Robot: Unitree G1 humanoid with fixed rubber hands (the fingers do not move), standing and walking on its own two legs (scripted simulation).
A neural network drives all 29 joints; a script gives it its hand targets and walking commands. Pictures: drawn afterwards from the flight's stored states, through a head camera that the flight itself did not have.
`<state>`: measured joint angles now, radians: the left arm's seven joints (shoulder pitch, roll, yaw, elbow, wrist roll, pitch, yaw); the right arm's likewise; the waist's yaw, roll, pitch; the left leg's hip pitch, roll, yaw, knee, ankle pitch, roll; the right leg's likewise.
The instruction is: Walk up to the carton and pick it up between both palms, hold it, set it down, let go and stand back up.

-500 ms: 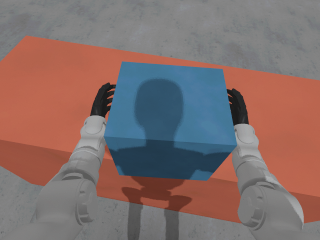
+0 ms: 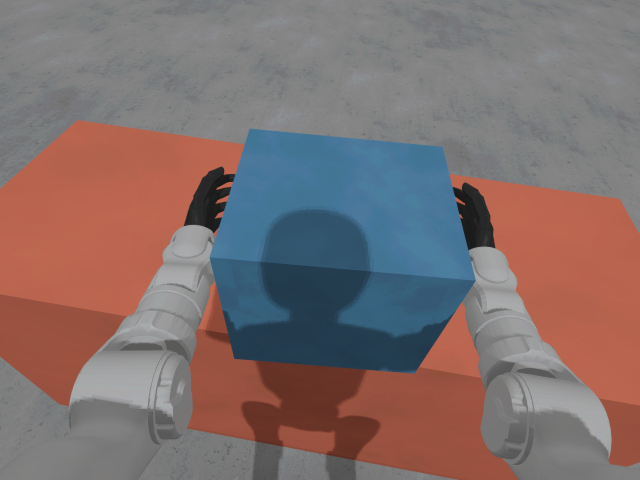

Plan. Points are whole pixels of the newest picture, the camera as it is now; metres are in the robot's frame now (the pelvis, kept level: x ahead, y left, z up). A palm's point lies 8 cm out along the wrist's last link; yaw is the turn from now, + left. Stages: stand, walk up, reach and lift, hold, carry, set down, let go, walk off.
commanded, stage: reach and lift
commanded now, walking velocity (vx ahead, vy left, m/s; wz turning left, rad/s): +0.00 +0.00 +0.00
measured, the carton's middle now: (335, 255) +0.42 +0.00 +0.05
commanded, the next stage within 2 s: none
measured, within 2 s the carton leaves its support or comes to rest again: neither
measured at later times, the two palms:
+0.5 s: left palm (194, 222) +0.39 +0.19 +0.12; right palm (483, 242) +0.39 -0.18 +0.13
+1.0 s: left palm (174, 220) +0.36 +0.19 +0.16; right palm (490, 242) +0.37 -0.17 +0.15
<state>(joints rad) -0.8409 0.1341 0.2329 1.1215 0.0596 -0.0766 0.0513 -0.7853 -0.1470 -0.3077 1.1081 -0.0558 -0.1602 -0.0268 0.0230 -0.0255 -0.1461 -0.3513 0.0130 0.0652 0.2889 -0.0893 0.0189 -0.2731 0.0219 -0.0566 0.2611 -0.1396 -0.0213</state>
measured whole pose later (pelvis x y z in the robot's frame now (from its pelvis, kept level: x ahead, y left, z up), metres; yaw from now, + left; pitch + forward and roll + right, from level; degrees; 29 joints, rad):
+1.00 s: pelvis -0.01 +0.00 +0.00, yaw +2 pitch -2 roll -1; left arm -0.61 0.10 0.23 0.38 0.13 0.51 0.00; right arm -0.64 -0.14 -0.12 0.69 0.13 0.20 -0.08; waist -0.03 -0.04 -0.06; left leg -0.16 0.00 0.04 0.28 -0.09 0.02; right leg -0.07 0.02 -0.08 0.25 -0.15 -0.02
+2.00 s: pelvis +0.00 +0.00 +0.00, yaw +1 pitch -4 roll +0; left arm -0.59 0.10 0.27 0.16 0.18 0.71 -0.05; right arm -0.69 -0.17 -0.05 0.56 0.24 0.37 -0.12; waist -0.07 -0.07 -0.06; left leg -0.11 0.00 0.05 0.29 -0.12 0.02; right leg -0.02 0.01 -0.07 0.25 -0.17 -0.02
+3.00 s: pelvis -0.01 +0.00 +0.00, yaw +1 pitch -4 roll -1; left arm -0.63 0.10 0.29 0.11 0.19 0.81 -0.06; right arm -0.73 -0.18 -0.06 0.53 0.25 0.46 -0.13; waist -0.07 -0.06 -0.09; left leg -0.12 0.01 0.05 0.30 -0.11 0.02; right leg -0.03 0.02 -0.07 0.25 -0.16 -0.02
